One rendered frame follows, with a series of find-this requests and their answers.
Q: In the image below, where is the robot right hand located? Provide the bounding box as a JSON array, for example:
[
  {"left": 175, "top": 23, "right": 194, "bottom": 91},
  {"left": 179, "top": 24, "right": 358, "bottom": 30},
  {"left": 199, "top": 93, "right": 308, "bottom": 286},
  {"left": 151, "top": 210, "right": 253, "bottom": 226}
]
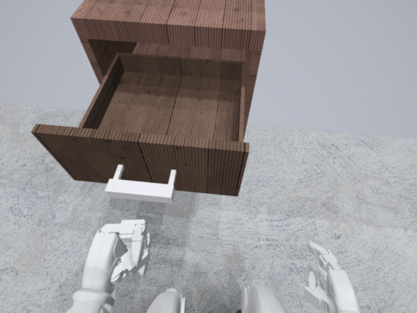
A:
[{"left": 305, "top": 241, "right": 361, "bottom": 313}]

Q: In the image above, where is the cabinet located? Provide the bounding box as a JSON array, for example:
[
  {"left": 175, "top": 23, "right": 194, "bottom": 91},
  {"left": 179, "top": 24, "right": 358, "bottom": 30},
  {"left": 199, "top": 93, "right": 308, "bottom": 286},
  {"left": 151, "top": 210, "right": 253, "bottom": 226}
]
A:
[{"left": 70, "top": 0, "right": 266, "bottom": 141}]

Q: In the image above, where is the drawer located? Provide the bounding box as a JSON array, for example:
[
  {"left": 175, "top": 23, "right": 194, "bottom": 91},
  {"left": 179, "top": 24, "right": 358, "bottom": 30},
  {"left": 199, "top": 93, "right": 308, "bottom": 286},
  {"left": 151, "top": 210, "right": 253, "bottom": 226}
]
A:
[{"left": 31, "top": 52, "right": 249, "bottom": 196}]

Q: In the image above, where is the handle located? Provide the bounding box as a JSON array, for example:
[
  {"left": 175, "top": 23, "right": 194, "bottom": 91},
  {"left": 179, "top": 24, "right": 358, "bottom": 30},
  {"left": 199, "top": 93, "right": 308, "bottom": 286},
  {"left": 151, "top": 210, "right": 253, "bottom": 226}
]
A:
[{"left": 105, "top": 164, "right": 177, "bottom": 203}]

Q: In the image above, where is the robot right thigh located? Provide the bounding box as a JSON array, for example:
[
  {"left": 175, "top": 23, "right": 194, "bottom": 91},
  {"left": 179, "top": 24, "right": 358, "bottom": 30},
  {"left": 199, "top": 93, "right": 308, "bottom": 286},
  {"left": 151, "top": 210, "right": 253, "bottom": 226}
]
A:
[{"left": 241, "top": 284, "right": 287, "bottom": 313}]

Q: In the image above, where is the robot left thigh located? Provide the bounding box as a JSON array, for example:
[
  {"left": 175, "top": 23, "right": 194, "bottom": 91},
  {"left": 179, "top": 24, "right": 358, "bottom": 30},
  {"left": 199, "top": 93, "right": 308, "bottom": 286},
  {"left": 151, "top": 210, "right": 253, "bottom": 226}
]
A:
[{"left": 146, "top": 291, "right": 186, "bottom": 313}]

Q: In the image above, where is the robot thigh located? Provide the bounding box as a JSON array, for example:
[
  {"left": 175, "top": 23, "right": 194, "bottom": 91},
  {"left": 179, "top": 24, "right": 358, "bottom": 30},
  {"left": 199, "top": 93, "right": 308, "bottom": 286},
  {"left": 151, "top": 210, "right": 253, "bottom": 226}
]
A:
[
  {"left": 146, "top": 291, "right": 186, "bottom": 313},
  {"left": 241, "top": 284, "right": 287, "bottom": 313}
]

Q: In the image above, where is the left robot forearm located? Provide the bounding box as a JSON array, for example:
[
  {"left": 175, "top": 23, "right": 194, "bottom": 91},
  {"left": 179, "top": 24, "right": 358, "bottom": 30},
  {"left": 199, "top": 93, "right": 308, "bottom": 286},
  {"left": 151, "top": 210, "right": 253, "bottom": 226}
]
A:
[{"left": 66, "top": 289, "right": 115, "bottom": 313}]

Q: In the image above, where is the robot left hand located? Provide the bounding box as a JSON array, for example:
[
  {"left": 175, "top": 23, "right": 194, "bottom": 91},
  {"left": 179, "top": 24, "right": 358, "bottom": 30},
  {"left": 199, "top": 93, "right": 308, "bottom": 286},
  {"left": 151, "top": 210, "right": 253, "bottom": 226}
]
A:
[{"left": 81, "top": 220, "right": 152, "bottom": 294}]

